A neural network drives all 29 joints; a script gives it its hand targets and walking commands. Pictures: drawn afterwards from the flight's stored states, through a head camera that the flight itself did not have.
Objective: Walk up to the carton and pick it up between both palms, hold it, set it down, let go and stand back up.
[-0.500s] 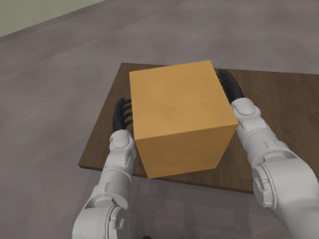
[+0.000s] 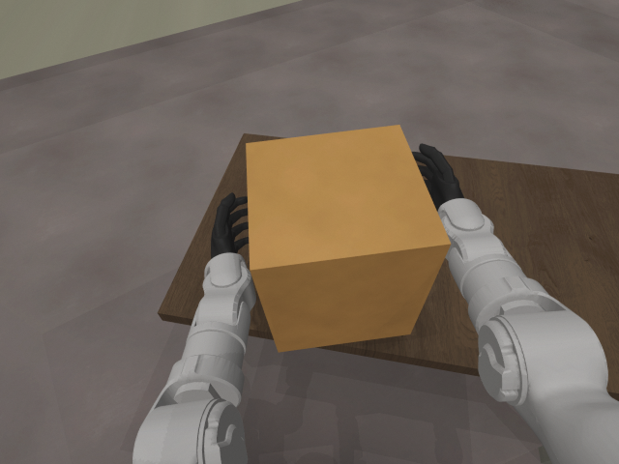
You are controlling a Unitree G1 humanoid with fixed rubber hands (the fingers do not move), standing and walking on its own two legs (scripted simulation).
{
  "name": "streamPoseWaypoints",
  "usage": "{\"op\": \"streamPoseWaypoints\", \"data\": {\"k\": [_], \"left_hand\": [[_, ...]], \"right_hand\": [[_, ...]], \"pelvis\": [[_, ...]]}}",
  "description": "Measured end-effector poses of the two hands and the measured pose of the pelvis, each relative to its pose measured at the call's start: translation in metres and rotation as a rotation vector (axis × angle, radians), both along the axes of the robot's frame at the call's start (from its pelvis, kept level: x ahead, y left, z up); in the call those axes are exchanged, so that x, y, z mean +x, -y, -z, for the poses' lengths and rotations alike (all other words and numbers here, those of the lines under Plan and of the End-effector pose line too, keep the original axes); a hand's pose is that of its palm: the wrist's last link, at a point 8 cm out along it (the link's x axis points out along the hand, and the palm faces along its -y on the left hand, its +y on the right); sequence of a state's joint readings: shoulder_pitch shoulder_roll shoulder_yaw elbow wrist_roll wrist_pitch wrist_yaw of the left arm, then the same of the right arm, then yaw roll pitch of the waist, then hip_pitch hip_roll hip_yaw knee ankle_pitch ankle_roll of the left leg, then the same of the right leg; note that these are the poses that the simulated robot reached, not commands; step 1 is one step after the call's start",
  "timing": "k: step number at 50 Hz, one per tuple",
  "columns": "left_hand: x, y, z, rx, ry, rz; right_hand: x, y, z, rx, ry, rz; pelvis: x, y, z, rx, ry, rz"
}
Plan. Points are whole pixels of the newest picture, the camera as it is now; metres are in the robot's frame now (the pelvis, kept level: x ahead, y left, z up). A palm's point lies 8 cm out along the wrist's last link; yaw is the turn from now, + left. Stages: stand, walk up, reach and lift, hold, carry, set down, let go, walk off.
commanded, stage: reach and lift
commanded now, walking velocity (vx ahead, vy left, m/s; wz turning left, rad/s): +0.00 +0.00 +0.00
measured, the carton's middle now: (334, 246) +0.41 +0.05 +0.04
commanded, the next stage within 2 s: none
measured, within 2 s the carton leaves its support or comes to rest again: neither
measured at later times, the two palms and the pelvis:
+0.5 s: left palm (211, 208) +0.38 +0.21 +0.12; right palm (448, 181) +0.45 -0.08 +0.15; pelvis +0.02 +0.01 +0.01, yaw +0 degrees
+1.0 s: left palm (199, 206) +0.37 +0.22 +0.14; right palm (450, 185) +0.42 -0.08 +0.17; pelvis +0.00 +0.02 +0.01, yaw +1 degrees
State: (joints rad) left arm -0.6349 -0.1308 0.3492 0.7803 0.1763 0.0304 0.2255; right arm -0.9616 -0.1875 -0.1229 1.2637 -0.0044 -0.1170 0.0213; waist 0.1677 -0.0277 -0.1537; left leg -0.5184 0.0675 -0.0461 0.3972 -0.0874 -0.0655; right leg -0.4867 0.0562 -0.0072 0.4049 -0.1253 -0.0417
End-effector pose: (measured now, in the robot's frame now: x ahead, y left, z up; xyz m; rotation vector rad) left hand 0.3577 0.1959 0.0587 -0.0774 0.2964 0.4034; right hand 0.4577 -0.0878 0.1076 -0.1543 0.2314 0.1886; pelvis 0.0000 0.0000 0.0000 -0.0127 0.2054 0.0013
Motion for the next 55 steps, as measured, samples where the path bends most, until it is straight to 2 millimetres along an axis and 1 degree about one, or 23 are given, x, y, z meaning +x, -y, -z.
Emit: {"op": "streamPoseWaypoints", "data": {"k": [4,7,15,21,27,30,34,44,49,55], "left_hand": [[0.001,-0.005,-0.001,-0.007,-0.007,0.002],[0.004,-0.008,-0.006,-0.005,-0.004,0.002],[0.014,-0.016,-0.029,0.015,0.028,0.011],[0.021,-0.021,-0.047,0.02,0.042,0.049],[0.023,-0.014,-0.066,0.024,0.069,0.093],[0.021,-0.01,-0.068,0.019,0.068,0.112],[0.015,-0.008,-0.067,0.012,0.047,0.125],[0.004,-0.02,-0.071,0.022,0.044,0.135],[0.008,-0.025,-0.076,0.029,0.044,0.15],[0.019,-0.022,-0.084,0.043,0.053,0.187]], "right_hand": [[0.0,-0.005,-0.002,-0.005,-0.007,0.007],[0.002,-0.008,-0.006,-0.005,-0.003,0.009],[0.009,-0.014,-0.025,0.01,0.033,0.023],[0.002,-0.014,-0.034,0.035,0.039,0.081],[-0.011,-0.003,-0.043,0.064,0.062,0.136],[-0.018,0.002,-0.047,0.061,0.063,0.156],[-0.026,0.004,-0.048,0.054,0.043,0.169],[-0.038,-0.009,-0.056,0.059,0.045,0.182],[-0.038,-0.013,-0.061,0.045,0.05,0.192],[-0.037,-0.008,-0.069,0.044,0.063,0.224]], "pelvis": [[0.001,-0.001,0.0,-0.001,0.003,0.0],[0.004,-0.002,-0.001,-0.002,0.003,-0.001],[0.014,-0.005,-0.004,-0.006,0.03,-0.003],[0.022,-0.008,-0.006,-0.01,0.087,-0.006],[0.02,-0.011,-0.008,-0.013,0.142,-0.008],[0.016,-0.012,-0.008,-0.014,0.165,-0.009],[0.011,-0.012,-0.008,-0.014,0.18,-0.009],[0.002,-0.015,-0.007,-0.015,0.192,-0.01],[0.002,-0.02,-0.007,-0.014,0.193,-0.015],[0.006,-0.028,-0.008,-0.012,0.187,-0.021]]}}
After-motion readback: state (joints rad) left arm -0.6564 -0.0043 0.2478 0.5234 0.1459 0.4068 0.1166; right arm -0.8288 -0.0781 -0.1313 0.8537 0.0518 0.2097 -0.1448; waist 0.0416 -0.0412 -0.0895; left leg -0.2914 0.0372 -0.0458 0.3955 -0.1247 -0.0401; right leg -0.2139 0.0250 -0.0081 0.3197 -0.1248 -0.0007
